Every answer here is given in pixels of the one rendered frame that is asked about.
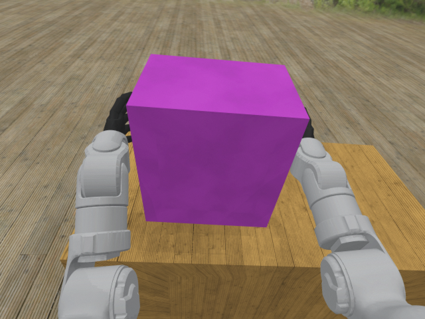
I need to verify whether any left robot hand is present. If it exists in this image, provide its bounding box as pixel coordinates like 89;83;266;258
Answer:
104;92;132;143

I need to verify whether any right robot forearm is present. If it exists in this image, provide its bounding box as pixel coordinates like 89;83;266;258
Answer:
290;138;406;299

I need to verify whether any robot right upper arm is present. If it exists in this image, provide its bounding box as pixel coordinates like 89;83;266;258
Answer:
320;249;425;319

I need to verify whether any right robot hand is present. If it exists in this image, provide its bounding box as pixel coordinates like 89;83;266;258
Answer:
303;107;314;138

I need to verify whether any pedestal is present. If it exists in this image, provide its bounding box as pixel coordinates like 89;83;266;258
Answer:
60;131;425;319

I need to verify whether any carton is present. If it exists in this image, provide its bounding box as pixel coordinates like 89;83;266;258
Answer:
126;54;309;227

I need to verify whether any robot left upper arm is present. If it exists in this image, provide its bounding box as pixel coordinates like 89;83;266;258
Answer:
59;265;140;319

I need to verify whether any left robot forearm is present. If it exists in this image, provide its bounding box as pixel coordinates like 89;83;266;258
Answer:
58;130;131;319

